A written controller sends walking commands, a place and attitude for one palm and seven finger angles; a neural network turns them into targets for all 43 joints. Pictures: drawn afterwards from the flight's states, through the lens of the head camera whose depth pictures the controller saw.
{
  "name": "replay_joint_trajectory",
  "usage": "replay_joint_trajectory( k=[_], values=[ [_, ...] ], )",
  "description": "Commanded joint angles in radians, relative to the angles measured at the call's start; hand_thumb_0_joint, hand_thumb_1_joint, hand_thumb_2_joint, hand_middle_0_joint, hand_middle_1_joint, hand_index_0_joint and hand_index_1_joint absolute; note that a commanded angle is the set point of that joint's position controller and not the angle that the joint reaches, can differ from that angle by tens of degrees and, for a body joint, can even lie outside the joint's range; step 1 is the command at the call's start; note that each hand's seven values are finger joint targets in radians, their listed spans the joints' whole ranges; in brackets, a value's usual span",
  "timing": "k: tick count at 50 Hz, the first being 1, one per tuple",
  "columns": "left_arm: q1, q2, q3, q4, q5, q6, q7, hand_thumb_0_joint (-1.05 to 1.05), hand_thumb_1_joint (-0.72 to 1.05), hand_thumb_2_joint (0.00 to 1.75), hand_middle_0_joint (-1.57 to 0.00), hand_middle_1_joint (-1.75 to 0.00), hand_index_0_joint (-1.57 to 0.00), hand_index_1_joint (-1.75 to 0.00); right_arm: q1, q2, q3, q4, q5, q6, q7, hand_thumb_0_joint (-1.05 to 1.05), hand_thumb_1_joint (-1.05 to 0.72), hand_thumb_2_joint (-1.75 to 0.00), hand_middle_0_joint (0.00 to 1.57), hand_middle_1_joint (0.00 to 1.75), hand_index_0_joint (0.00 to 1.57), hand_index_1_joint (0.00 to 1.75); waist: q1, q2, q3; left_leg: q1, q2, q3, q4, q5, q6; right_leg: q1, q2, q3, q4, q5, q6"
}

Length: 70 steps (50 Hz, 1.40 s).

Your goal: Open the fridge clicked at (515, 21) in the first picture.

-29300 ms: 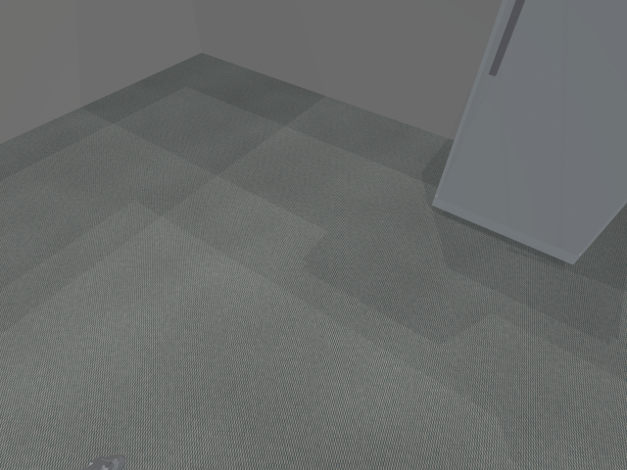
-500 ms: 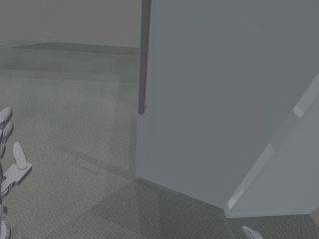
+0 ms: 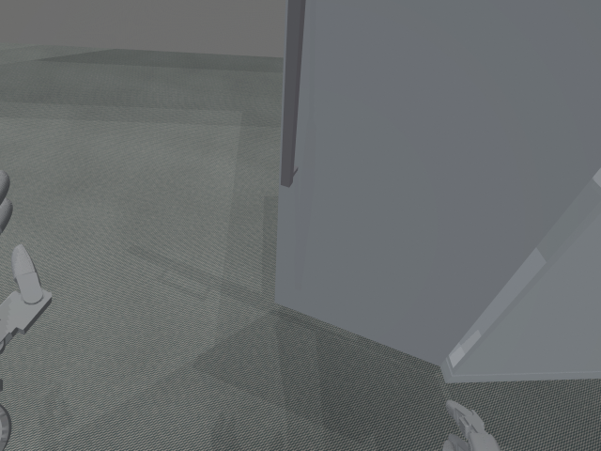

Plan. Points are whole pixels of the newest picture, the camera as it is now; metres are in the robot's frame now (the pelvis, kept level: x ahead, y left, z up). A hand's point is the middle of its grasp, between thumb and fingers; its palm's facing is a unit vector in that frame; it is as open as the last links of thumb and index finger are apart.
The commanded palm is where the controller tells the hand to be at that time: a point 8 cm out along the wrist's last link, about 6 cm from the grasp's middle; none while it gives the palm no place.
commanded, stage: stop stepping back and stand still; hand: left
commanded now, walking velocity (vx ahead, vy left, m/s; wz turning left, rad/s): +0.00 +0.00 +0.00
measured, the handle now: (296, 81) +0.70 +0.07 +0.18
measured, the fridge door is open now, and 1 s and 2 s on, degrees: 65 65 65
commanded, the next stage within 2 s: let the arm hang, fingers relaxed in 0.56 s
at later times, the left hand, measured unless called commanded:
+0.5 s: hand (81, 253) +0.26 +0.26 +0.18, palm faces +0.38 -0.79 -0.48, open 7.4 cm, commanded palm +0.19 +0.30 +0.19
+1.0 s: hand out of the picture +0.06 +0.19 -0.16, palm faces +0.02 -0.99 -0.16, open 7.0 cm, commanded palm none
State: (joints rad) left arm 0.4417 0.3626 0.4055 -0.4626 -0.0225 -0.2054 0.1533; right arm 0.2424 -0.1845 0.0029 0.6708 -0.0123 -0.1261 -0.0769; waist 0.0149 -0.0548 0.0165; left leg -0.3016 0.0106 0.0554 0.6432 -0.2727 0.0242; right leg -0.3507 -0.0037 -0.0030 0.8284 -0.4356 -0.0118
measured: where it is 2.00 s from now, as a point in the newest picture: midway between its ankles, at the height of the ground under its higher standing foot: outside the picture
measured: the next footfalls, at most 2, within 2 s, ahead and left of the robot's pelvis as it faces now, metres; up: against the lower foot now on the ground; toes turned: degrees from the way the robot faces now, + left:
none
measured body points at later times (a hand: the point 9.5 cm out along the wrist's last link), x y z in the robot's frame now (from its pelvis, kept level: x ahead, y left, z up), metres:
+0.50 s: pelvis +0.05 +0.00 +0.02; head +0.07 +0.01 +0.46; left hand +0.23 +0.30 +0.20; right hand +0.22 -0.24 -0.06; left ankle +0.04 +0.11 -0.72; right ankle +0.04 -0.11 -0.72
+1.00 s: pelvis +0.02 +0.01 +0.01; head +0.05 +0.04 +0.46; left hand +0.06 +0.24 -0.15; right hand +0.07 -0.24 -0.12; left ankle +0.04 +0.11 -0.72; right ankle +0.04 -0.11 -0.72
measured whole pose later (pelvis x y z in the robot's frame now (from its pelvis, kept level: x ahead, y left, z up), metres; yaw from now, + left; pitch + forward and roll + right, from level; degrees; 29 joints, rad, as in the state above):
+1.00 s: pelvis +0.02 +0.01 +0.01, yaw +1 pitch +0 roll -1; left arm 0.27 0.19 0.01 0.93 0.01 0.05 0.02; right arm 0.25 -0.22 0.02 0.95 -0.03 0.02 -0.01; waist -0.01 -0.05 0.05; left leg -0.29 -0.02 0.02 0.53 -0.24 0.03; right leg -0.27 -0.01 -0.03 0.51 -0.24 0.00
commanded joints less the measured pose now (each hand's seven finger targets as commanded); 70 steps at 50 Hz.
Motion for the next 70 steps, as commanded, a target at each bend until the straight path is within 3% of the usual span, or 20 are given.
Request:
replay_joint_trajectory(
  k=[1,3,4,6,8,10,14,17,25,32,33,34,35,37,39,40,49,56,63,70],
  values=[
    [-0.045,0.246,0.147,-0.263,0.014,-0.091,0.012,0.00,0.90,0.90,-0.20,-0.30,-0.20,-0.30,-0.103,-0.112,-0.031,-0.154,0.001,-0.092,0.013,0.00,-0.90,-0.90,0.20,0.30,0.20,0.30,-0.006,0.220,0.003,-0.053,0.251,-0.335,-0.418,-0.147,0.133,0.049,-0.018,0.003,-0.114,-0.002,0.016],
    [0.037,0.223,0.143,-0.230,0.016,-0.088,0.007,0.00,0.90,0.90,-0.20,-0.30,-0.20,-0.30,-0.100,-0.126,-0.031,-0.171,0.011,-0.080,0.020,0.00,-0.90,-0.90,0.20,0.30,0.20,0.30,-0.005,0.209,-0.033,-0.099,0.171,-0.177,-0.293,-0.082,0.072,0.224,0.001,-0.027,-0.359,0.139,0.012],
    [0.038,0.223,0.146,-0.220,0.012,-0.090,0.003,0.00,0.90,0.90,-0.20,-0.30,-0.20,-0.30,-0.098,-0.129,-0.037,-0.181,0.012,-0.072,0.021,0.00,-0.90,-0.90,0.20,0.30,0.20,0.30,-0.015,0.152,-0.042,-0.120,0.118,-0.123,-0.235,-0.090,0.043,0.260,-0.018,0.019,-0.429,0.179,-0.002],
    [0.015,0.233,0.158,-0.179,-0.005,-0.084,-0.003,0.00,0.90,0.90,-0.20,-0.30,-0.20,-0.30,-0.104,-0.122,-0.036,-0.194,0.012,-0.065,0.021,0.00,-0.90,-0.90,0.20,0.30,0.20,0.30,-0.030,0.033,-0.047,-0.092,0.037,-0.056,-0.116,-0.088,0.004,0.167,-0.139,0.227,-0.495,0.189,-0.061],
    [0.030,0.222,0.151,-0.159,-0.015,-0.073,0.000,0.00,0.90,0.90,-0.20,-0.30,-0.20,-0.30,-0.073,-0.123,-0.049,-0.179,0.020,-0.048,0.022,0.00,-0.90,-0.90,0.20,0.30,0.20,0.30,-0.026,-0.055,-0.071,-0.028,0.022,-0.048,-0.039,-0.050,-0.009,0.120,-0.209,0.323,-0.542,0.138,-0.101],
    [0.020,0.228,0.149,-0.171,-0.013,-0.072,0.005,0.00,0.90,0.90,-0.20,-0.30,-0.20,-0.30,-0.094,-0.125,-0.044,-0.186,0.021,-0.041,0.017,0.00,-0.90,-0.90,0.20,0.30,0.20,0.30,-0.023,-0.009,-0.086,0.029,0.037,-0.056,-0.134,0.049,-0.006,0.143,-0.184,0.244,-0.481,0.275,-0.084],
    [0.010,0.218,0.129,-0.195,-0.007,-0.079,0.008,0.00,0.90,0.90,-0.20,-0.30,-0.20,-0.30,-0.122,-0.134,-0.039,-0.196,0.020,-0.035,0.000,0.00,-0.90,-0.90,0.20,0.30,0.20,0.30,-0.009,0.106,-0.118,0.104,0.111,-0.138,-0.249,0.264,0.020,0.168,-0.055,0.078,-0.362,0.398,-0.007],
    [0.034,0.223,0.131,-0.212,-0.003,-0.077,0.010,0.00,0.90,0.90,-0.20,-0.30,-0.20,-0.30,-0.115,-0.133,-0.041,-0.206,0.023,-0.033,-0.004,0.00,-0.90,-0.90,0.20,0.30,0.20,0.30,-0.005,0.133,-0.159,0.113,0.120,-0.128,-0.228,0.412,0.012,0.222,-0.043,0.036,-0.316,0.514,0.001],
    [0.114,0.248,0.171,-0.244,-0.019,-0.079,0.015,0.00,0.90,0.90,-0.20,-0.30,-0.20,-0.30,-0.113,-0.132,-0.048,-0.224,0.028,-0.014,0.000,0.00,-0.90,-0.90,0.20,0.30,0.20,0.30,-0.016,0.125,-0.192,0.088,0.086,-0.084,-0.176,0.412,-0.013,0.262,-0.082,0.082,-0.334,0.665,-0.017],
    [0.096,0.218,0.145,-0.175,-0.024,-0.066,0.012,0.00,0.90,0.90,-0.20,-0.30,-0.20,-0.30,-0.121,-0.131,-0.039,-0.224,0.027,-0.001,-0.009,0.00,-0.90,-0.90,0.20,0.30,0.20,0.30,-0.013,0.102,-0.134,0.046,0.092,-0.102,-0.232,0.243,-0.002,0.213,-0.064,0.087,-0.382,0.483,-0.006],
    [0.001,0.068,-0.300,0.550,0.057,0.094,-0.135,0.00,0.90,0.90,-0.20,-0.30,-0.20,-0.30,-0.199,-0.318,-0.087,-0.014,0.033,-0.049,0.085,0.00,-0.90,-0.90,0.20,0.30,0.20,0.30,-0.052,0.097,-0.041,-0.001,0.096,-0.098,-0.061,0.330,-0.001,0.070,-0.141,0.024,-0.258,0.563,-0.015],
    [-0.010,0.053,-0.277,0.579,0.051,0.174,-0.155,0.00,0.90,0.90,-0.20,-0.30,-0.20,-0.30,-0.126,-0.277,-0.091,-0.017,0.028,0.014,0.088,0.00,-0.90,-0.90,0.20,0.30,0.20,0.30,-0.037,0.106,-0.118,0.022,0.106,-0.104,-0.091,0.252,-0.008,0.053,-0.141,0.078,-0.301,0.437,-0.026],
    [-0.045,0.027,-0.292,0.616,0.059,0.182,-0.157,0.00,0.90,0.90,-0.20,-0.30,-0.20,-0.30,-0.095,-0.245,-0.084,-0.005,0.016,0.032,0.085,0.00,-0.90,-0.90,0.20,0.30,0.20,0.30,-0.031,0.031,-0.130,0.018,0.110,-0.116,-0.081,0.221,0.004,0.040,-0.133,0.060,-0.297,0.385,-0.029],
    [-0.122,0.040,-0.309,0.714,0.058,0.193,-0.160,0.00,0.90,0.90,-0.20,-0.30,-0.20,-0.30,-0.092,-0.244,-0.064,-0.005,0.001,0.068,0.083,0.00,-0.90,-0.90,0.20,0.30,0.20,0.30,-0.029,-0.066,-0.071,-0.038,0.099,-0.159,-0.117,0.087,0.029,0.008,-0.120,0.065,-0.333,0.204,-0.033],
    [-0.185,0.050,-0.325,0.841,0.059,0.199,-0.158,0.00,0.90,0.90,-0.20,-0.30,-0.20,-0.30,-0.094,-0.245,-0.053,0.021,-0.013,0.087,0.082,0.00,-0.90,-0.90,0.20,0.30,0.20,0.30,-0.030,-0.139,-0.025,-0.047,0.076,-0.172,-0.129,0.067,0.034,-0.001,-0.120,0.093,-0.371,0.147,-0.045],
    [-0.206,0.047,-0.334,0.905,0.060,0.205,-0.154,0.00,0.90,0.90,-0.20,-0.30,-0.20,-0.30,-0.081,-0.228,-0.048,0.034,-0.018,0.098,0.082,0.00,-0.90,-0.90,0.20,0.30,0.20,0.30,-0.031,-0.132,-0.019,-0.038,0.068,-0.168,-0.141,0.083,0.030,0.006,-0.120,0.100,-0.376,0.149,-0.050],
    [-0.171,-0.023,-0.361,1.355,0.042,0.203,-0.137,0.00,0.90,0.90,-0.20,-0.30,-0.20,-0.30,-0.029,-0.141,-0.020,0.232,-0.018,0.118,0.058,0.00,-0.90,-0.90,0.20,0.30,0.20,0.30,-0.007,0.206,-0.059,0.010,0.068,-0.148,-0.275,0.010,0.021,0.174,-0.083,0.089,-0.444,0.200,-0.037],
    [-0.165,-0.021,-0.369,1.496,0.037,0.195,-0.137,0.00,0.90,0.90,-0.20,-0.30,-0.20,-0.30,0.063,-0.142,-0.034,0.328,-0.007,0.120,0.046,0.00,-0.90,-0.90,0.20,0.30,0.20,0.30,-0.018,0.109,-0.015,0.026,0.089,-0.160,-0.311,-0.005,0.028,0.173,-0.083,0.064,-0.484,0.206,-0.040],
    [-0.167,-0.023,-0.371,1.558,0.039,0.199,-0.133,0.00,0.90,0.90,-0.20,-0.30,-0.20,-0.30,0.076,-0.154,-0.043,0.372,-0.007,0.119,0.042,0.00,-0.90,-0.90,0.20,0.30,0.20,0.30,-0.015,0.079,0.049,0.007,0.105,-0.187,-0.371,-0.082,0.034,0.159,-0.074,0.052,-0.475,0.181,-0.032],
    [-0.198,0.013,-0.362,1.557,0.044,0.190,-0.132,0.00,0.90,0.90,-0.20,-0.30,-0.20,-0.30,0.035,-0.176,-0.051,0.375,-0.005,0.110,0.048,0.00,-0.90,-0.90,0.20,0.30,0.20,0.30,-0.010,0.041,0.019,0.039,0.100,-0.176,-0.363,-0.003,0.037,0.179,-0.086,0.059,-0.474,0.239,-0.029]
  ],
)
